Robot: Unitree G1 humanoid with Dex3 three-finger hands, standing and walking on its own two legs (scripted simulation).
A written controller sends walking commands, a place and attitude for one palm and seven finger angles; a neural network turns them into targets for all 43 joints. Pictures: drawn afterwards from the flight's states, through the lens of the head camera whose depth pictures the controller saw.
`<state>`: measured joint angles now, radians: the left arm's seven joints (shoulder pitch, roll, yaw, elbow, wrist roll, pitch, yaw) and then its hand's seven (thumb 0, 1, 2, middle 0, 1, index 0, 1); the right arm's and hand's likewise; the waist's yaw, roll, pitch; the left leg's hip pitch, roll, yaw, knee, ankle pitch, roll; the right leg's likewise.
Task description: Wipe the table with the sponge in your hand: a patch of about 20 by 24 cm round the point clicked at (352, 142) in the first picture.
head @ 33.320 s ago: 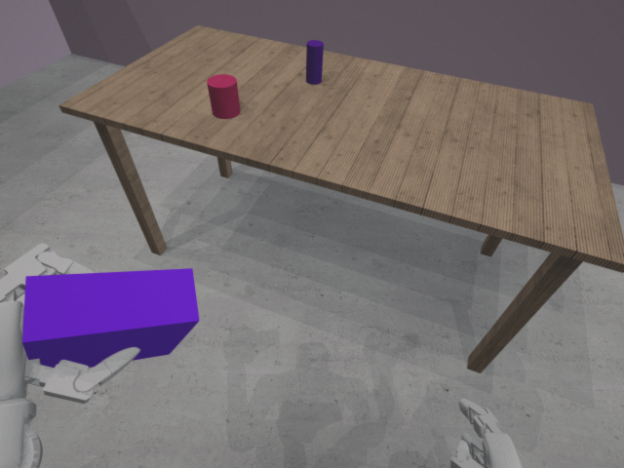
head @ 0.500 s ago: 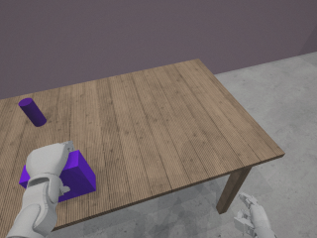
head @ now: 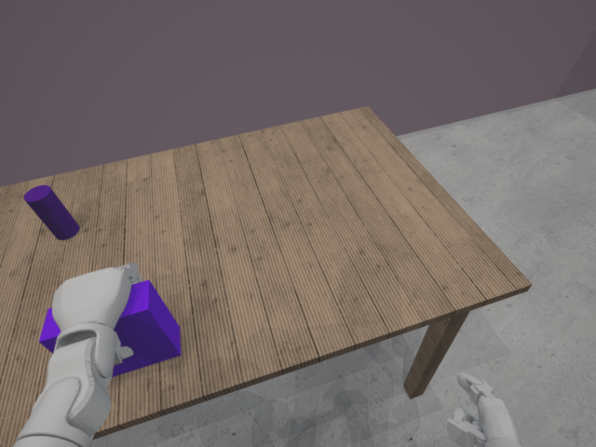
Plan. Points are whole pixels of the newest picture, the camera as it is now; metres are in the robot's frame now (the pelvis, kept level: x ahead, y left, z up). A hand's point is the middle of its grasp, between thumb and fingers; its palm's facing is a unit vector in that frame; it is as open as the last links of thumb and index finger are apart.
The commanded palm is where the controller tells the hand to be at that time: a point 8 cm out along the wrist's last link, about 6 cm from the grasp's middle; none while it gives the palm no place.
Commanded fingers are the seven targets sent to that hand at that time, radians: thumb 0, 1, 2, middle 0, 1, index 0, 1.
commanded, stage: move the sponge above the wiping area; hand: left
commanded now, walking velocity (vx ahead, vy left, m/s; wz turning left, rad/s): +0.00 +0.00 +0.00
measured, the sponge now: (125, 341) +0.24 +0.31 -0.02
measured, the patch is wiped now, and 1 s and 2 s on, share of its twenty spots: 0.00 0.00 0.15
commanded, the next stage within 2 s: lower the sponge onto the table in 0.40 s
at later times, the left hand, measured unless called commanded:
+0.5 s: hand (111, 324) +0.23 +0.30 +0.04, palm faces -0.02 -0.07 -1.00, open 9.6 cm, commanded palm +0.21 +0.30 +0.10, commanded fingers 0.00 0.10 1.30 -1.20 -1.60 -1.20 -1.60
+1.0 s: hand (111, 325) +0.24 +0.31 +0.03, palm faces -0.08 -0.08 -0.99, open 9.6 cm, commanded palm +0.22 +0.31 +0.09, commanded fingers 0.00 0.10 1.30 -1.20 -1.60 -1.20 -1.60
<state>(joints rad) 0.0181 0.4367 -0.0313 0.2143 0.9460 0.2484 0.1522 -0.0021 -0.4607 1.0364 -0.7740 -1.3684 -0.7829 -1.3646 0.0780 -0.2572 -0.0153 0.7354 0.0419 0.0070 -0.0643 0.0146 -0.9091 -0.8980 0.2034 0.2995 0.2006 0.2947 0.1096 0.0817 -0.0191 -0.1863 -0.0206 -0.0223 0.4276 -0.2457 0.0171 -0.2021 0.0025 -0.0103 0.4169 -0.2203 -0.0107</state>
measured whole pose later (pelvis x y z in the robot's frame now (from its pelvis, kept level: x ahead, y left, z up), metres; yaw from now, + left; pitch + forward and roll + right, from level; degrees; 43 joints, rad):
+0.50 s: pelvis +0.00 +0.00 +0.00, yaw +1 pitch -1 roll +0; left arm 0.06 0.43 -0.06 0.14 0.96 0.26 0.14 0.00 -0.46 1.04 -0.78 -1.37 -0.78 -1.36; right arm 0.04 -0.25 -0.01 0.72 0.04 0.01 -0.06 0.01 -0.91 -0.90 0.20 0.30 0.20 0.29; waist 0.14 0.08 -0.02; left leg -0.16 -0.02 -0.03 0.42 -0.25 0.02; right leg -0.17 0.00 -0.02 0.41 -0.22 -0.01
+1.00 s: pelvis +0.00 +0.00 +0.00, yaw +0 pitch +0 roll +0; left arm 0.05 0.45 -0.02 0.20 0.95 0.25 0.13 0.00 -0.46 1.04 -0.77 -1.37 -0.78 -1.37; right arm 0.08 -0.27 -0.02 0.73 0.04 0.01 -0.06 0.01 -0.91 -0.90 0.20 0.30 0.20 0.29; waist 0.11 0.08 -0.01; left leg -0.18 -0.02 -0.03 0.43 -0.25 0.01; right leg -0.19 0.01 -0.01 0.41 -0.22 -0.01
